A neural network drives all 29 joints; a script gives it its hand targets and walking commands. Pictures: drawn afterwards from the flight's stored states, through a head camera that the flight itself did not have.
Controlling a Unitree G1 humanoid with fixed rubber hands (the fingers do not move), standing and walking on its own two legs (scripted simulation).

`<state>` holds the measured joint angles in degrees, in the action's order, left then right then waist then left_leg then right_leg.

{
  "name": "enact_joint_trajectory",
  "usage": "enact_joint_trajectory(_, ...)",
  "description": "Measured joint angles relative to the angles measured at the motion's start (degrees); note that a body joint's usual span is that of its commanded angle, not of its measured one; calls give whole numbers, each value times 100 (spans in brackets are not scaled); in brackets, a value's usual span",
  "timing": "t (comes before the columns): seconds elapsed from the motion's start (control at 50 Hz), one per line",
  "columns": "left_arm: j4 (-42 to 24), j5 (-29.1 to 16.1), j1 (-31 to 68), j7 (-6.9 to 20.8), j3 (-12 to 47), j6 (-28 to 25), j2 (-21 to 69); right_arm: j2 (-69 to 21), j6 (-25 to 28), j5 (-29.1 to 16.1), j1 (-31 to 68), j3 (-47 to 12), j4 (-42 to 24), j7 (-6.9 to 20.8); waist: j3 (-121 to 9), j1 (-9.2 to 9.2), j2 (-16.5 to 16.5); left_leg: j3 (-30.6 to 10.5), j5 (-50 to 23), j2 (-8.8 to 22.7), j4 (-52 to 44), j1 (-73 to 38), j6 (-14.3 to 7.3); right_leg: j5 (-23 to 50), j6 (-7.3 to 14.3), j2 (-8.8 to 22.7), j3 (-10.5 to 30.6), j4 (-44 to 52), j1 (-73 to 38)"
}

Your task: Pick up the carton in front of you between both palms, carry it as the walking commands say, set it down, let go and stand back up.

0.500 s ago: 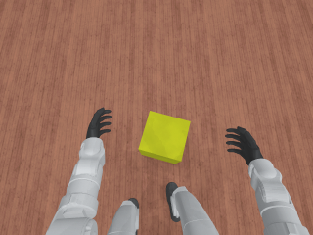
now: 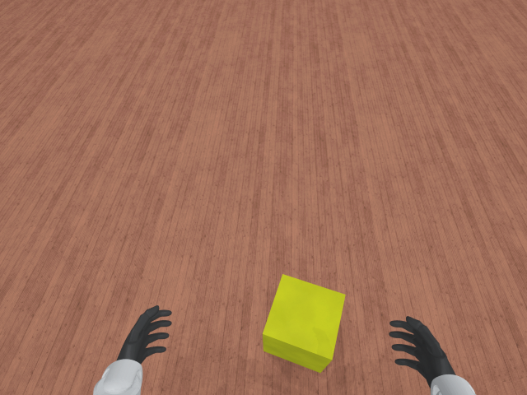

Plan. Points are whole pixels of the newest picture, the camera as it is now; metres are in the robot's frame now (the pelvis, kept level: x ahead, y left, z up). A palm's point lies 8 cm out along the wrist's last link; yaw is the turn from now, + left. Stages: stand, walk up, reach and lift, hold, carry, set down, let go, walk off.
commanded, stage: let go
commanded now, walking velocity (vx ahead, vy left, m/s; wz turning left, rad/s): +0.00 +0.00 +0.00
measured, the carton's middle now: (301, 324) +0.38 -0.10 -0.65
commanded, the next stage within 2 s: stand in 0.46 s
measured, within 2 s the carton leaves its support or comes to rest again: neither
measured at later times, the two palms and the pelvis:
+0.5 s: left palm (136, 383) +0.14 +0.22 -0.07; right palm (459, 380) +0.15 -0.26 -0.07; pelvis -0.01 -0.02 +0.00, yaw +1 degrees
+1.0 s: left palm out of the picture +0.12 +0.26 -0.09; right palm (479, 380) +0.15 -0.31 -0.11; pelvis +0.01 -0.04 -0.01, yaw +3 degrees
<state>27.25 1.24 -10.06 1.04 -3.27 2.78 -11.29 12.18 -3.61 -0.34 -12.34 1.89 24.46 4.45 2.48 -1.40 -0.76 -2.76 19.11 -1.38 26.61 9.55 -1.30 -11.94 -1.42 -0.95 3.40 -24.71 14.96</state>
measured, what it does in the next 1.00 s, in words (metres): stands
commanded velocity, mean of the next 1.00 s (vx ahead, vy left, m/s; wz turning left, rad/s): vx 0.00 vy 0.00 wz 0.00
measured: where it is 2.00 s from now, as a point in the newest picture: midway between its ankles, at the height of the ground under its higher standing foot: outside the picture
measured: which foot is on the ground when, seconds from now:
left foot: down 0.00-1.00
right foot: down 0.00-1.00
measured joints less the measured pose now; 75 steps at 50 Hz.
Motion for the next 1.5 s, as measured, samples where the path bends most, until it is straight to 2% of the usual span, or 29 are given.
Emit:
enact_joint_trajectory(0.12, -166, -108, -300, 153, 117, 177, -69, 4, -158, 93, -20, 83, 52, -23, 60, 142, -79, -16, -20, -47, -151, -440, -46, -31, -34, 57, -19, 96, -429)
enact_joint_trajectory(0.16, -123, -149, -347, 115, 152, 132, -77, 22, -337, 133, -5, 72, -27, -98, 63, 158, -84, -10, -1, -49, -116, -481, -45, -63, -32, 57, -17, 37, -456)
enact_joint_trajectory(0.3, -21, -212, -308, 8, 235, 147, -46, 117, -697, 130, 33, 2, -180, -288, 45, 167, -61, 5, 94, 0, 70, -494, 20, -178, 28, -3, -13, -220, -427)
enact_joint_trajectory(0.46, -44, -138, -223, 74, 189, 282, -30, 124, -938, 130, -53, -33, -319, -359, 176, 117, -49, -41, 69, 92, 105, -567, 135, -180, 142, -89, -77, -320, -477)
enact_joint_trajectory(0.58, 823, 184, -194, -98, 108, -5, -364, 457, -138, 280, -53, 34, 588, -485, -163, 106, -195, -140, 202, 109, 471, 0, 198, -317, 199, -105, -193, -643, 46)
enact_joint_trajectory(0.7, 1285, 168, -224, -98, -41, -186, -713, 746, 203, 283, -128, 92, 1190, -477, -196, 161, -261, -206, 252, 104, 479, 83, 231, -439, 243, -91, -261, -752, 154)
enact_joint_trajectory(1.02, 1976, 72, 103, -192, 57, -233, -663, 843, 339, 234, 150, -75, 1851, -612, -173, 208, -244, -261, 184, 142, 114, -257, 277, -480, 289, -85, -344, -540, -144)
enact_joint_trajectory(1.5, 2696, 14, 245, -147, 75, -252, -828, 962, 418, 216, 148, -177, 2582, -614, -119, 202, -154, -210, -161, 149, -346, -538, 270, -136, 264, -52, -319, -82, -426)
